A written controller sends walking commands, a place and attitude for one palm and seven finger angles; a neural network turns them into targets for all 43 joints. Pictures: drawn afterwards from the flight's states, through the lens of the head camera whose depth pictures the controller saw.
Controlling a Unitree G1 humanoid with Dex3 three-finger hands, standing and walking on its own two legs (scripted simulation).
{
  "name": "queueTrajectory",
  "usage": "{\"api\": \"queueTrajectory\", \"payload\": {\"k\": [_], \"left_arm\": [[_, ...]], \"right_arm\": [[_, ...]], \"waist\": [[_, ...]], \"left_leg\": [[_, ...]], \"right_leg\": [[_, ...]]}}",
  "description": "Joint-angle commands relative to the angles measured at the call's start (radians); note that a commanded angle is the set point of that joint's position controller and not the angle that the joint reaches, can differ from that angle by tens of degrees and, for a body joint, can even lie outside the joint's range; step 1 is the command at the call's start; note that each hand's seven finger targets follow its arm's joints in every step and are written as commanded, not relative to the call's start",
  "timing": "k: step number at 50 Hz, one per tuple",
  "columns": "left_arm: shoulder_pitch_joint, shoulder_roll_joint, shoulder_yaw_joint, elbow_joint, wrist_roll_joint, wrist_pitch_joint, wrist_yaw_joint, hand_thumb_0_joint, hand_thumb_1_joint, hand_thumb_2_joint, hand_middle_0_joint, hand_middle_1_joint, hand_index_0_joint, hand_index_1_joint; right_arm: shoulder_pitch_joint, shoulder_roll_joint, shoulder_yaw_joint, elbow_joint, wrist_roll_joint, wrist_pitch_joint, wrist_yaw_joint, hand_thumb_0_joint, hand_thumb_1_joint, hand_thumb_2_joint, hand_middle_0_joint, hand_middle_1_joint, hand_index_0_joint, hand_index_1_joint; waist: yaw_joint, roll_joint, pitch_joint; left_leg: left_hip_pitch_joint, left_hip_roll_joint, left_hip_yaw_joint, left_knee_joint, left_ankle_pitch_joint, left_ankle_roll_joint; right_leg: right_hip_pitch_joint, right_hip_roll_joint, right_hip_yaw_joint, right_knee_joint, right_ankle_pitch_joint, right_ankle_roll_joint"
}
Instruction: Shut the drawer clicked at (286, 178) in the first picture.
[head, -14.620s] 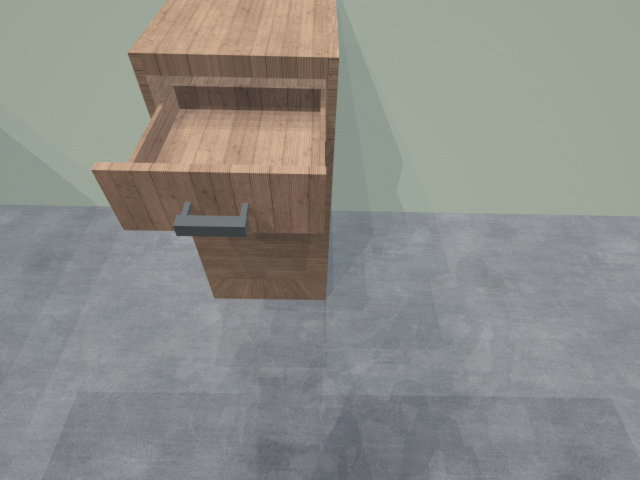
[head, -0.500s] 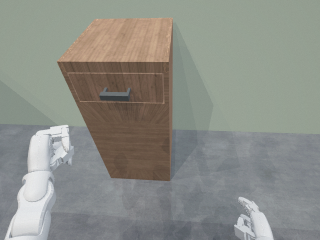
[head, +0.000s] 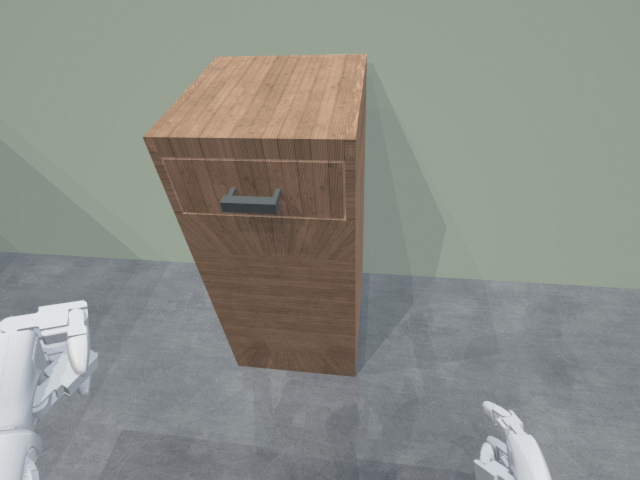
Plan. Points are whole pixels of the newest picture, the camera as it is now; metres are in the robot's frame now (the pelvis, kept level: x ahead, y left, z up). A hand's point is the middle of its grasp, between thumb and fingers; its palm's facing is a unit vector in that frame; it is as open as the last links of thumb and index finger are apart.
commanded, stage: draw the hand back to the body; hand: left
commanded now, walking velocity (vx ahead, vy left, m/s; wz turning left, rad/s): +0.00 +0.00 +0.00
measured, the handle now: (252, 198) +0.62 +0.23 +0.00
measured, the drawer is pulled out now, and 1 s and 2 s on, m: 0.00 0.00 0.00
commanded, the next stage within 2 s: step back with the hand held close in 0.02 s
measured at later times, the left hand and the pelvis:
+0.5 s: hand (83, 363) +0.17 +0.25 +0.15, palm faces +0.27 -0.82 -0.51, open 3.2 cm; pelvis -0.02 +0.02 +0.00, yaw -2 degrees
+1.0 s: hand out of the picture +0.09 +0.28 +0.16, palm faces +0.36 -0.83 -0.43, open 3.2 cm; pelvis -0.10 +0.05 -0.02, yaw -1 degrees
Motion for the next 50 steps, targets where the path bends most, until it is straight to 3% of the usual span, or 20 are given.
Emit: {"api": "queueTrajectory", "payload": {"k": [1,7,8,9,10,12,18,20,25,32,34,37,39,42,44,45,47,48,49,50], "left_arm": [[-0.133,0.165,0.089,-0.198,-0.004,-0.056,0.022,0.000,0.900,0.900,-1.400,-1.600,-1.400,-1.600],[-0.105,0.173,0.100,-0.213,-0.003,-0.053,0.027,0.000,0.900,0.900,-1.400,-1.600,-1.400,-1.600],[-0.165,0.293,0.220,-0.284,0.010,-0.087,0.030,0.000,0.900,0.900,-1.400,-1.600,-1.400,-1.600],[-0.156,0.304,0.236,-0.268,0.014,-0.105,0.028,0.000,0.900,0.900,-1.400,-1.600,-1.400,-1.600],[-0.050,0.221,0.170,-0.205,0.014,-0.101,0.019,0.000,0.900,0.900,-1.400,-1.600,-1.400,-1.600],[0.010,0.182,0.138,-0.205,0.015,-0.101,0.009,0.000,0.900,0.900,-1.400,-1.600,-1.400,-1.600],[0.083,0.228,0.186,-0.264,0.008,-0.108,0.022,0.000,0.900,0.900,-1.400,-1.600,-1.400,-1.600],[0.104,0.236,0.197,-0.262,0.001,-0.105,0.028,0.000,0.900,0.900,-1.400,-1.600,-1.400,-1.600],[0.116,0.239,0.197,-0.297,0.001,-0.118,0.045,0.000,0.900,0.900,-1.400,-1.600,-1.400,-1.600],[0.120,0.229,0.194,-0.298,0.009,-0.154,0.065,0.000,0.900,0.900,-1.400,-1.600,-1.400,-1.600],[0.111,0.247,0.213,-0.309,0.012,-0.166,0.070,0.000,0.900,0.900,-1.400,-1.600,-1.400,-1.600],[0.104,0.223,0.198,-0.295,0.019,-0.179,0.073,0.000,0.900,0.900,-1.400,-1.600,-1.400,-1.600],[0.093,0.240,0.208,-0.306,0.019,-0.184,0.076,0.000,0.900,0.900,-1.400,-1.600,-1.400,-1.600],[0.069,0.219,0.176,-0.299,0.019,-0.188,0.088,0.000,0.900,0.900,-1.400,-1.600,-1.400,-1.600],[0.027,0.234,0.177,-0.347,0.023,-0.191,0.096,0.000,0.900,0.900,-1.400,-1.600,-1.400,-1.600],[0.022,0.223,0.164,-0.343,0.026,-0.187,0.099,0.000,0.900,0.900,-1.400,-1.600,-1.400,-1.600],[0.017,0.234,0.177,-0.357,0.028,-0.188,0.100,0.000,0.900,0.900,-1.400,-1.600,-1.400,-1.600],[0.018,0.231,0.184,-0.369,0.033,-0.192,0.098,0.000,0.900,0.900,-1.400,-1.600,-1.400,-1.600],[0.020,0.247,0.222,-0.374,0.049,-0.196,0.095,0.000,0.900,0.900,-1.400,-1.600,-1.400,-1.600],[0.019,0.248,0.243,-0.364,0.056,-0.197,0.092,0.000,0.900,0.900,-1.400,-1.600,-1.400,-1.600]], "right_arm": [[-0.146,-0.085,-0.035,-0.168,-0.007,-0.060,-0.017,0.000,-0.900,-0.900,0.200,0.300,0.200,0.300],[-0.154,-0.078,-0.030,-0.168,-0.010,-0.071,-0.015,0.000,-0.900,-0.900,0.200,0.300,0.200,0.300],[-0.132,-0.107,-0.039,-0.198,-0.008,-0.035,-0.004,0.000,-0.900,-0.900,0.200,0.300,0.200,0.300],[-0.142,-0.097,-0.040,-0.189,-0.010,-0.018,-0.004,0.000,-0.900,-0.900,0.200,0.300,0.200,0.300],[-0.134,-0.094,-0.044,-0.186,-0.012,-0.002,-0.002,0.000,-0.900,-0.900,0.200,0.300,0.200,0.300],[-0.115,-0.098,-0.056,-0.203,-0.007,0.020,0.006,0.000,-0.900,-0.900,0.200,0.300,0.200,0.300],[-0.106,-0.094,-0.071,-0.244,0.001,0.057,0.001,0.000,-0.900,-0.900,0.200,0.300,0.200,0.300],[-0.108,-0.089,-0.069,-0.250,0.003,0.063,-0.002,0.000,-0.900,-0.900,0.200,0.300,0.200,0.300],[-0.097,-0.094,-0.075,-0.256,0.005,0.056,-0.009,0.000,-0.900,-0.900,0.200,0.300,0.200,0.300],[-0.088,-0.101,-0.075,-0.245,0.002,0.016,-0.016,0.000,-0.900,-0.900,0.200,0.300,0.200,0.300],[-0.093,-0.106,-0.076,-0.242,-0.001,0.002,-0.020,0.000,-0.900,-0.900,0.200,0.300,0.200,0.300],[-0.083,-0.107,-0.077,-0.233,-0.003,-0.012,-0.021,0.000,-0.900,-0.900,0.200,0.300,0.200,0.300],[-0.078,-0.107,-0.080,-0.222,-0.006,-0.022,-0.023,0.000,-0.900,-0.900,0.200,0.300,0.200,0.300],[-0.058,-0.096,-0.081,-0.189,-0.007,-0.031,-0.021,0.000,-0.900,-0.900,0.200,0.300,0.200,0.300],[-0.057,-0.101,-0.083,-0.172,-0.013,-0.041,-0.025,0.000,-0.900,-0.900,0.200,0.300,0.200,0.300],[-0.052,-0.098,-0.078,-0.171,-0.012,-0.045,-0.028,0.000,-0.900,-0.900,0.200,0.300,0.200,0.300],[-0.067,-0.107,-0.072,-0.180,-0.013,-0.056,-0.035,0.000,-0.900,-0.900,0.200,0.300,0.200,0.300],[-0.081,-0.119,-0.072,-0.191,-0.013,-0.063,-0.037,0.000,-0.900,-0.900,0.200,0.300,0.200,0.300],[-0.114,-0.136,-0.076,-0.205,-0.018,-0.072,-0.042,0.000,-0.900,-0.900,0.200,0.300,0.200,0.300],[-0.101,-0.117,-0.079,-0.201,-0.025,-0.068,-0.039,0.000,-0.900,-0.900,0.200,0.300,0.200,0.300]], "waist": [[-0.016,-0.072,-0.044],[-0.007,-0.055,-0.034],[-0.051,-0.075,0.028],[-0.048,-0.067,0.015],[-0.058,-0.068,0.010],[-0.063,-0.041,-0.060],[-0.059,-0.063,-0.172],[-0.058,-0.062,-0.165],[-0.065,-0.030,-0.147],[-0.076,-0.014,-0.087],[-0.075,-0.008,-0.076],[-0.077,0.002,-0.054],[-0.080,-0.033,-0.056],[-0.091,-0.120,-0.057],[-0.101,-0.115,-0.071],[-0.103,-0.107,-0.055],[-0.097,-0.011,-0.037],[-0.092,0.081,-0.037],[-0.079,0.222,-0.057],[-0.068,0.218,-0.080]], "left_leg": [[0.197,-0.012,0.001,-0.016,0.129,0.046],[0.183,-0.011,-0.001,-0.016,0.136,0.038],[0.128,0.004,-0.007,0.039,0.116,0.058],[0.116,-0.003,-0.012,0.051,0.114,0.053],[0.105,0.004,-0.010,0.056,0.144,0.055],[0.119,0.020,-0.006,0.053,0.224,0.055],[0.133,0.048,-0.015,0.044,0.418,0.054],[0.110,0.049,-0.023,0.039,0.420,0.052],[0.050,0.054,-0.032,0.013,0.269,0.046],[-0.116,0.068,-0.090,-0.074,-0.122,0.047],[-0.167,0.073,-0.109,-0.099,-0.211,0.051],[-0.233,0.082,-0.125,-0.101,-0.309,0.051],[-0.192,0.058,-0.100,-0.042,-0.289,0.035],[-0.026,0.009,-0.062,0.165,-0.180,0.006],[0.042,0.003,-0.070,0.208,-0.154,0.002],[0.028,0.013,-0.095,0.174,-0.159,0.005],[-0.075,0.064,-0.180,0.000,-0.274,0.019],[-0.212,0.121,-0.264,-0.152,-0.439,0.043],[-0.447,0.210,-0.385,-0.344,-0.670,0.091],[-0.547,0.254,-0.438,-0.392,-0.704,0.121]], "right_leg": [[-0.233,-0.005,0.019,-0.094,0.228,0.009],[-0.219,-0.005,0.022,-0.096,0.236,0.005],[-0.325,-0.052,0.086,-0.137,0.306,0.025],[-0.312,-0.068,0.084,-0.134,0.353,0.021],[-0.311,-0.075,0.069,-0.105,0.378,0.025],[-0.287,-0.070,0.056,-0.060,0.401,0.035],[-0.253,-0.042,0.024,0.016,0.419,0.042],[-0.259,-0.040,0.021,0.025,0.402,0.041],[-0.283,-0.031,0.027,0.033,0.279,0.035],[-0.289,-0.013,0.037,0.040,0.060,0.030],[-0.277,-0.002,0.038,0.041,0.013,0.030],[-0.280,0.003,0.042,0.052,-0.077,0.021],[-0.350,-0.014,0.060,0.003,-0.139,0.009],[-0.570,-0.100,0.121,-0.094,-0.223,-0.031],[-0.638,-0.116,0.128,-0.088,-0.187,-0.041],[-0.628,-0.102,0.104,-0.052,-0.169,-0.031],[-0.545,-0.021,0.055,0.043,-0.190,0.009],[-0.419,0.035,0.035,0.156,-0.175,0.030],[-0.190,0.100,0.016,0.382,-0.113,0.046],[-0.097,0.116,0.023,0.542,-0.090,0.036]]}}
